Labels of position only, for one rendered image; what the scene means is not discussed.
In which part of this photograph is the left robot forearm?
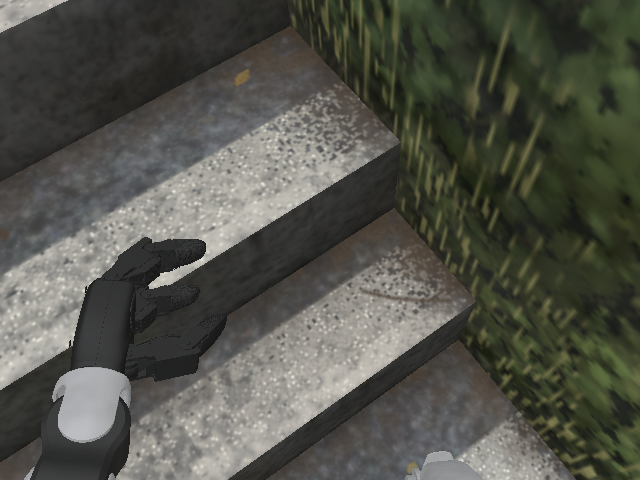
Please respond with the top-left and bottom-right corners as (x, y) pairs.
(24, 367), (131, 480)

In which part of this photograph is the robot right shin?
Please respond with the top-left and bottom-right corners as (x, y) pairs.
(422, 451), (454, 468)

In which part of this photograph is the robot left hand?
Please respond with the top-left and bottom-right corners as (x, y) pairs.
(69, 237), (227, 382)

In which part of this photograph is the robot right thigh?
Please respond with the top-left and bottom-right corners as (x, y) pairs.
(405, 460), (483, 480)

